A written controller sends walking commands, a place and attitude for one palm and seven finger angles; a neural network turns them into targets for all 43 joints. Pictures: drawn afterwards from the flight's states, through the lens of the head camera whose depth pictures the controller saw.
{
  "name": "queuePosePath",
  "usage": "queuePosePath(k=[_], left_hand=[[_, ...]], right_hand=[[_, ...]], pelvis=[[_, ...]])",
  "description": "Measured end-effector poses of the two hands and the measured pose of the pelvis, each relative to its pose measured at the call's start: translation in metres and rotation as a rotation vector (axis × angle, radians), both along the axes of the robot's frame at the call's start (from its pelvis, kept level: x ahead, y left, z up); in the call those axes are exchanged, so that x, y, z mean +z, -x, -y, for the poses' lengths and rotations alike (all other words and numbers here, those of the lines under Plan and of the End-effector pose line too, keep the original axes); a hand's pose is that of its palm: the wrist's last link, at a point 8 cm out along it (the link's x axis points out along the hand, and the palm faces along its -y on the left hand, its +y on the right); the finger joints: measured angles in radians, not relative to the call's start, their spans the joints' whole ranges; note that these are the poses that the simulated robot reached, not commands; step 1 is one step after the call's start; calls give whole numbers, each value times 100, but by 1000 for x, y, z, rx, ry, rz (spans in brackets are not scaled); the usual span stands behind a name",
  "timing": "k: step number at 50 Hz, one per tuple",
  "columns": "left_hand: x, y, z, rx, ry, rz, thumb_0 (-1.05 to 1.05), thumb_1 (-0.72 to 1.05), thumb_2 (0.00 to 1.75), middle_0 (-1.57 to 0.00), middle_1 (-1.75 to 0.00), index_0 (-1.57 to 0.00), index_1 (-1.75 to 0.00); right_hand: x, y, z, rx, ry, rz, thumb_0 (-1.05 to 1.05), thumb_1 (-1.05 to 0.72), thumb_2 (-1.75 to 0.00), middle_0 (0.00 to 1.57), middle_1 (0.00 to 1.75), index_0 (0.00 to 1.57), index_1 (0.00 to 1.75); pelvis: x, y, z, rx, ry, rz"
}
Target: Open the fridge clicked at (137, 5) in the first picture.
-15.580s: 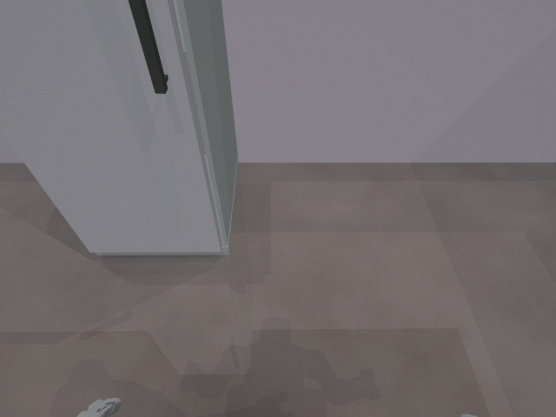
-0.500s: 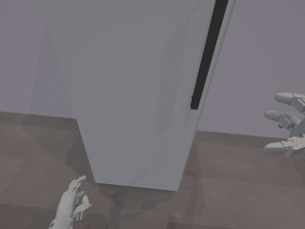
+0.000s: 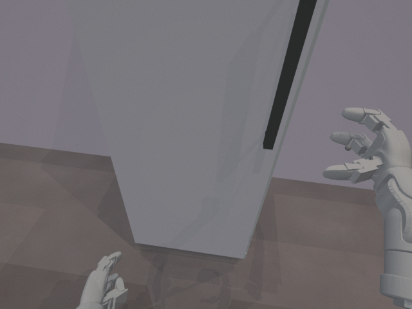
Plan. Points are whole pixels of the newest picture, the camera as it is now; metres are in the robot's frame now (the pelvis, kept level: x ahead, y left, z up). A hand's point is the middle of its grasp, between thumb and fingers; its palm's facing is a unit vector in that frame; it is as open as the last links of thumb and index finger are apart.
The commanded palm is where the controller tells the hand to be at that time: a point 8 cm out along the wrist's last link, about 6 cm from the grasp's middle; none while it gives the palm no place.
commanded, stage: move the hooked fingers beside the handle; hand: right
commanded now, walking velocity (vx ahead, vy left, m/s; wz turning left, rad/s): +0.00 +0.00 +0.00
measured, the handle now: (286, 68) +0.53 -0.15 +0.27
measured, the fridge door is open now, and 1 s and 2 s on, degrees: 0 0 0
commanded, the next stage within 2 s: feel for the door with the fingertips in 1.82 s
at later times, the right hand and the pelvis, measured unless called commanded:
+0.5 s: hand (321, 128) +0.40 -0.20 +0.21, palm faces +0.17 +0.98 +0.00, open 14.0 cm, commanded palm +0.37 -0.26 +0.20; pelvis +0.00 +0.01 +0.00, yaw +0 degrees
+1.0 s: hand (314, 114) +0.45 -0.21 +0.20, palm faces +0.16 +0.99 +0.00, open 14.0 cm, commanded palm +0.43 -0.25 +0.20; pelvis +0.01 +0.00 +0.00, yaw +0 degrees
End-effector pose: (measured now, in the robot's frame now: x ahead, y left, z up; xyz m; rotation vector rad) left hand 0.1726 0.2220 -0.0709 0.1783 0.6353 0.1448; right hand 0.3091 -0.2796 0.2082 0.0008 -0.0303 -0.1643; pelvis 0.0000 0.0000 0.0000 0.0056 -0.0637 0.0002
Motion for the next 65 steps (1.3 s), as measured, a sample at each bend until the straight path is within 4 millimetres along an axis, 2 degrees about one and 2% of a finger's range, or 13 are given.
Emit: queuePosePath(k=[9,19,37,47,57,65], left_hand=[[-4,9,-13,12,-28,-41,1,90,90,-20,-30,-21,-30],[-10,23,-27,44,-33,-86,1,90,90,-20,-30,-21,-30],[-29,77,-57,156,-56,-255,1,90,90,-20,-30,-20,-30],[-30,87,-51,178,-52,-284,1,90,90,-20,-30,-20,-30],[-34,92,-34,161,-36,-303,1,90,90,-20,-30,-21,-30],[-35,103,-28,177,-15,-313,1,90,90,-20,-30,-21,-30]], right_hand=[[-1,-5,-14,-8,9,4,-1,50,-30,30,120,30,120],[0,-40,-24,-8,-3,-51,-1,50,-30,30,120,30,120],[-6,-90,-19,-14,-15,-58,-1,50,-30,30,120,30,120],[-7,-110,-17,-6,-17,-54,-1,50,-30,30,120,30,120],[-7,-129,-31,8,-44,-64,-1,50,-30,30,120,30,120],[-9,-125,-24,-14,-14,-43,-1,50,-30,30,120,30,120]], pelvis=[[0,3,-4,-11,-1,11],[1,6,-12,-10,-1,-14],[-1,-5,-14,6,-2,-71],[-2,-9,-6,12,-6,-95],[-3,-8,3,9,-11,-111],[-3,-9,6,23,-11,-107]])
